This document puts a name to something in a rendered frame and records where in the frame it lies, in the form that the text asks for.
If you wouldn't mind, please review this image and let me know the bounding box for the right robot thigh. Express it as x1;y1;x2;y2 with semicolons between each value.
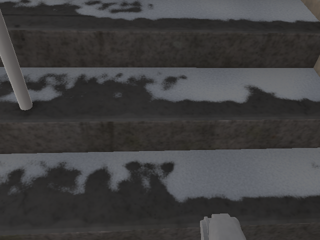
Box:
200;213;246;240

